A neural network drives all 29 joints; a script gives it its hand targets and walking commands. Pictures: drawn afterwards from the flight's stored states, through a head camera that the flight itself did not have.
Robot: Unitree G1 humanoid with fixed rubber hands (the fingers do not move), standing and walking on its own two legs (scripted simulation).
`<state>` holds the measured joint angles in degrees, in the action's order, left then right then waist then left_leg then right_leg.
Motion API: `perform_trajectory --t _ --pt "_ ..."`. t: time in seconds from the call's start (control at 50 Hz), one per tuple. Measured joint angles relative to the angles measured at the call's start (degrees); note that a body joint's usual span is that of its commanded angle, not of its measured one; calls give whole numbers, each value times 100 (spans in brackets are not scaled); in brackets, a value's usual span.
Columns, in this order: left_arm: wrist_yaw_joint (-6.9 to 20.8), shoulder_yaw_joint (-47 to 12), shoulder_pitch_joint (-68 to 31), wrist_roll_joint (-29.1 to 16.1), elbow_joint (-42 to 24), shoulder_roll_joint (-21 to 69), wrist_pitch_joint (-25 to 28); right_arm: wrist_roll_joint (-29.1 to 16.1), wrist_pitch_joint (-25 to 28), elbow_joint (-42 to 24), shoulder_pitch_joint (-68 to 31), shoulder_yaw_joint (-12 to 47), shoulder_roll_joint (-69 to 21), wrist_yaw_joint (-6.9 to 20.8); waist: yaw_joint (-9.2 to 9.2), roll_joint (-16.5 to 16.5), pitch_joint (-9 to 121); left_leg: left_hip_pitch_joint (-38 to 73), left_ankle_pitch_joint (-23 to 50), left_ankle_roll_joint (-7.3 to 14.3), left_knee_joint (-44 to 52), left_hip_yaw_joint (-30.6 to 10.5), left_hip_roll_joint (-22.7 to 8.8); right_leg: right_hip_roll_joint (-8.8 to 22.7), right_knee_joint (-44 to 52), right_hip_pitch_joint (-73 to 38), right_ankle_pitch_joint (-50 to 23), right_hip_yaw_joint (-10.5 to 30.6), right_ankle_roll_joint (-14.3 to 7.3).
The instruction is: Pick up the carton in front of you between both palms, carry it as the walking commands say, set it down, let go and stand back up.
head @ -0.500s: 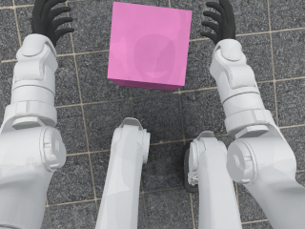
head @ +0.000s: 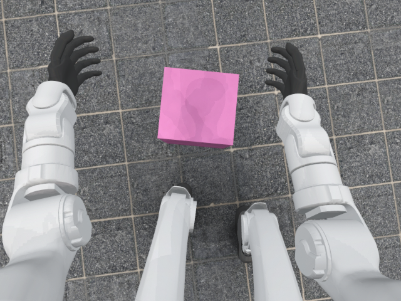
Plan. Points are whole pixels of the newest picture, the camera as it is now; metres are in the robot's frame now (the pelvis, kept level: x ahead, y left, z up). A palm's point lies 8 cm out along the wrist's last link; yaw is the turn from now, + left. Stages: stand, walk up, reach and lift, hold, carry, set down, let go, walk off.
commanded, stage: set down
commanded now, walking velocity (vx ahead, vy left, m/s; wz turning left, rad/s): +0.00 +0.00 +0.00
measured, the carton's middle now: (198, 114) +0.49 +0.10 -0.47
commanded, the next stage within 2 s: let go in 0.06 s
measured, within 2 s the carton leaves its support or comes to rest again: neither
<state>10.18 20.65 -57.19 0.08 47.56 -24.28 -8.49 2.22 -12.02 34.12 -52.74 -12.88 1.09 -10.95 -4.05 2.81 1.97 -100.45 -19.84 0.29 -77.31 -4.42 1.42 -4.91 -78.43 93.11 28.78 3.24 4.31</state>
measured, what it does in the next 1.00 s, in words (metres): rises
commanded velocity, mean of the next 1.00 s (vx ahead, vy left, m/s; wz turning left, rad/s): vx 0.00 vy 0.00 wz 0.00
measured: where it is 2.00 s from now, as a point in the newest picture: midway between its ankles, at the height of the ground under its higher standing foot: (212, 231)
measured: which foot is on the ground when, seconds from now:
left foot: down 0.00-1.00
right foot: down 0.00-1.00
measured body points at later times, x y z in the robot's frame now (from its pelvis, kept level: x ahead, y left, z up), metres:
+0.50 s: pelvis +0.05 +0.01 +0.12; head +0.26 +0.06 +0.51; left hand +0.35 +0.31 +0.00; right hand +0.40 -0.12 +0.01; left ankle +0.10 +0.11 -0.56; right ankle +0.06 -0.15 -0.56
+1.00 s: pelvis +0.10 -0.04 +0.18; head +0.14 -0.04 +0.63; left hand +0.26 +0.21 +0.10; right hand +0.30 -0.26 +0.10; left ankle +0.10 +0.11 -0.56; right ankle +0.06 -0.15 -0.56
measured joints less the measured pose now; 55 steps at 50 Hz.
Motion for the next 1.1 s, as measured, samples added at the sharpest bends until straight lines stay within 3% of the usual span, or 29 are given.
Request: perform_trajectory --t 0.16,0.3,0.44,0.78,0.92,1.1 --pt "-20 39 289 313 67 189 110 172 133 135 354 -58 -28 137 47 -22 78 829 256 58 918 20 21 82 981 -831 -315 51 19" --pt "-78 -261 1554 544 -628 412 99 456 158 -346 1612 225 -86 243 88 -67 28 1857 378 111 1702 47 68 192 1830 -1875 -483 93 17" --pt "-215 -667 3154 296 -1339 650 320 388 461 -599 2993 474 71 499 107 -90 -90 3206 449 134 2498 91 128 321 2639 -3212 -583 139 -24" --pt "-587 -1512 6145 -36 -1927 1154 935 35 1217 -589 5592 894 740 1137 311 -236 -250 6780 731 -52 4496 99 36 388 4505 -6645 -919 170 -323" --pt "-635 -1723 6971 -38 -2147 1208 804 -70 1152 -805 6416 1026 1028 1292 384 -201 -329 8205 900 -175 5304 78 -52 359 5174 -7987 -1051 145 -479" --pt "-566 -1765 7009 73 -2298 1208 304 -212 714 -957 6580 1111 1110 1385 418 -100 -586 9021 822 -253 5422 62 -115 312 5249 -8782 -963 96 -591"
